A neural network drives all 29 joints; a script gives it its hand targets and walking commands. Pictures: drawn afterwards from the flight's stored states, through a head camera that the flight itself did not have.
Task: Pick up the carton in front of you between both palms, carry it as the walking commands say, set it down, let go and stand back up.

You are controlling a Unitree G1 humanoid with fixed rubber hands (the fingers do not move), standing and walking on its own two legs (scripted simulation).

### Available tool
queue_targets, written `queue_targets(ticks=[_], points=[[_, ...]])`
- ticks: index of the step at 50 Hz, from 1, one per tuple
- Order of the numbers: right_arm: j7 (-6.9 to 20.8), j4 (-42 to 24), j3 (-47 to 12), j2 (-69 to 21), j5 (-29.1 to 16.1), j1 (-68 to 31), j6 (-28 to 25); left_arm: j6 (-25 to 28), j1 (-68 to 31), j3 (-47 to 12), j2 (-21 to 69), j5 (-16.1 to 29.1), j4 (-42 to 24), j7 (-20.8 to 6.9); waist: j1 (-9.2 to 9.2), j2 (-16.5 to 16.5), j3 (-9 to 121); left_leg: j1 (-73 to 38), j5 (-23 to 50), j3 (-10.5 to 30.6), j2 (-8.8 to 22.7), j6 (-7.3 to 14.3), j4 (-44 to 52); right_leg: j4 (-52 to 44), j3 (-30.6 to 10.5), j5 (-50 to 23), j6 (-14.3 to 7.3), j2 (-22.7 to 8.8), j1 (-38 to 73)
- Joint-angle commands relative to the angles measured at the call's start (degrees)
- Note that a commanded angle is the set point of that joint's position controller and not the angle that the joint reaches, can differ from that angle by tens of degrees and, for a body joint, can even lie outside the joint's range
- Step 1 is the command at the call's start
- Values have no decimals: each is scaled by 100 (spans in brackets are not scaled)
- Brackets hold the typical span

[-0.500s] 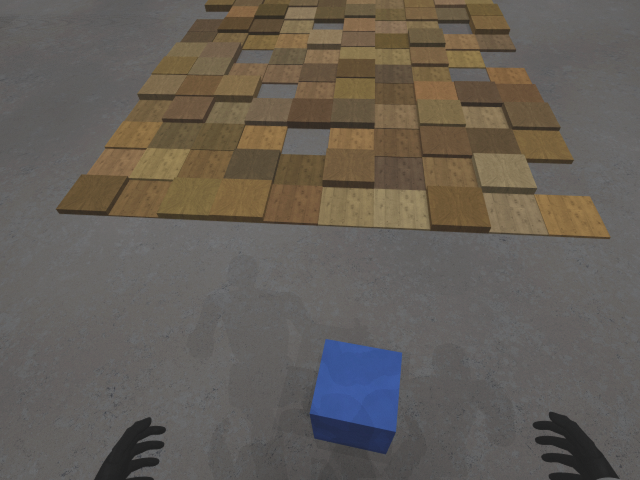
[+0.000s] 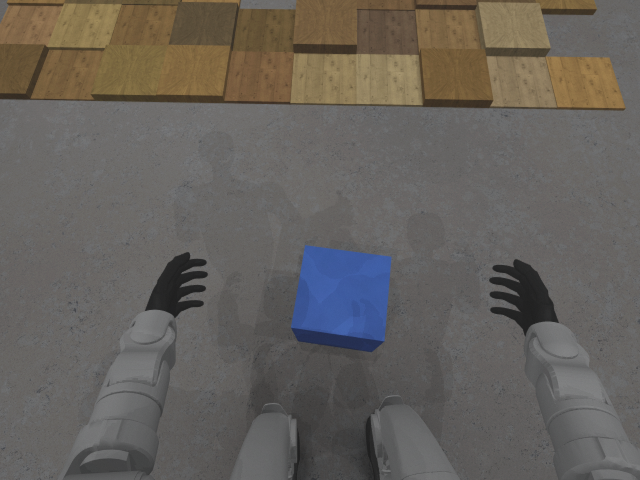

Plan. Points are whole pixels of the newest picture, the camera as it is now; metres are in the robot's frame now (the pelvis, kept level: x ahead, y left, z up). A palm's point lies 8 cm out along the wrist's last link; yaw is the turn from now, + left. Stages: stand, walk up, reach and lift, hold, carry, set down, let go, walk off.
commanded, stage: reach and lift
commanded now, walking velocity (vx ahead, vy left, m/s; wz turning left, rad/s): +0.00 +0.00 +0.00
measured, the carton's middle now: (340, 302) +0.44 -0.04 -0.58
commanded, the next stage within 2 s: none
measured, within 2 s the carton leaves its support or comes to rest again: neither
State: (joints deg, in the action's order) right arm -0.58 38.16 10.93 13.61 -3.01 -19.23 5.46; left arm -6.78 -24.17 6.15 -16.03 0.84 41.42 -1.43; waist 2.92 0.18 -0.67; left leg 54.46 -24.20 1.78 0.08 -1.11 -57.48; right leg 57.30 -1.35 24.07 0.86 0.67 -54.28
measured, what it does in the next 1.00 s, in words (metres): lowers itself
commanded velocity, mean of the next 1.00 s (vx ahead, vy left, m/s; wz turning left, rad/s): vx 0.00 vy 0.00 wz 0.00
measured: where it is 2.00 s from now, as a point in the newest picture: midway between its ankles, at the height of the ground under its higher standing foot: (334, 477)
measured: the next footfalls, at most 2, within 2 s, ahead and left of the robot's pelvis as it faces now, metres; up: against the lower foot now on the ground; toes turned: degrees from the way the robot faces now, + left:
none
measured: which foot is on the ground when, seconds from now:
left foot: down 0.00-1.00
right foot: down 0.00-1.00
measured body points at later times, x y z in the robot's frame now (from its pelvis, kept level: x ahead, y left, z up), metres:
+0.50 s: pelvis -0.06 +0.01 -0.06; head +0.25 +0.00 +0.27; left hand +0.51 +0.15 -0.16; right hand +0.43 -0.23 -0.16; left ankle +0.02 +0.13 -0.67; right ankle +0.02 -0.12 -0.67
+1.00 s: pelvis -0.07 +0.01 -0.23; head +0.29 +0.01 +0.04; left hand +0.49 +0.15 -0.40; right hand +0.42 -0.24 -0.39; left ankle +0.02 +0.13 -0.67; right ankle +0.02 -0.13 -0.67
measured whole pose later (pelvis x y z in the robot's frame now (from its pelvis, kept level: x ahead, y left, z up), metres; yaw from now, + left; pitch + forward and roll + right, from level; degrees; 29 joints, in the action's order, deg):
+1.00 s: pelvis -0.07 +0.01 -0.23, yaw -2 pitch +51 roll -2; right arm -5.7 48.0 16.9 13.1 -8.6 -62.3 3.4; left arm -6.3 -71.0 4.7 -21.0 4.7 53.7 4.4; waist 5.5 0.8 -0.7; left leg 124.8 -30.8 3.9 -3.0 -2.0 -104.8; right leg 103.2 -1.9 30.0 3.2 2.6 -124.2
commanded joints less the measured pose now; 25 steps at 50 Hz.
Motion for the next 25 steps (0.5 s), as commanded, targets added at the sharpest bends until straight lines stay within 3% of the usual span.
queue_targets(ticks=[1, 4, 10, 13, 19, 25], points=[[-125, -482, 252, 671, -112, -1008, -128, 131, -1374, 223, -733, 22, -341, 38, 73, 191, 3980, -1634, 3414, -6, -259, -36, 40, -193, 86, -3731, 301, 204, 927], [-184, -453, 355, 659, -133, -1755, -74, 63, -2180, 320, -762, -18, -121, 21, 118, 219, 4302, -1271, 2824, -45, -270, -36, 56, -269, 154, -3123, 292, 217, 574], [-290, -112, 569, 523, -92, -3616, 224, -209, -4141, 459, -960, -46, 513, -45, 262, 156, 4179, -147, 772, -211, -305, -46, 160, -331, 350, -1175, 326, 191, -35], [-341, 81, 729, 457, -43, -4500, 419, -369, -5145, 514, -1073, -72, 861, -86, 352, 219, 4389, 110, 316, -266, -344, -47, 84, -255, 447, -611, 326, 203, -282], [-414, 372, 1197, 299, 234, -5446, 589, -501, -6427, 672, -1212, -285, 1430, -113, 550, 451, 5257, 197, 414, -292, -456, -41, -178, 13, 576, -672, 352, 262, -664], [-323, 146, 1578, 127, 583, -5232, 312, -327, -6323, 956, -905, -726, 1388, -80, 597, 653, 5919, -131, 1665, -217, -498, -39, -386, 252, 667, -1813, 353, 342, -1121]])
